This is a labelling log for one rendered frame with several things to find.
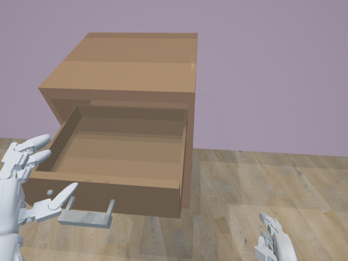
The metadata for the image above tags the handle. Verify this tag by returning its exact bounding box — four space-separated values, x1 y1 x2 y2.
57 196 115 229

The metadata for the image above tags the cabinet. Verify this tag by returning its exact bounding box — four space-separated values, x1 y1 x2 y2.
38 33 198 209

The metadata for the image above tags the right robot hand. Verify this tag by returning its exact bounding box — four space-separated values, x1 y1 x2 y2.
254 213 297 261

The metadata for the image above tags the left robot forearm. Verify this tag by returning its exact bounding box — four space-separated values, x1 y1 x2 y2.
0 233 25 261

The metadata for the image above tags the left robot hand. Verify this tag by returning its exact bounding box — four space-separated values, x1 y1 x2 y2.
0 134 78 234

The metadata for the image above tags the drawer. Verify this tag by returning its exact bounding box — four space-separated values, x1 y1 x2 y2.
0 104 188 219

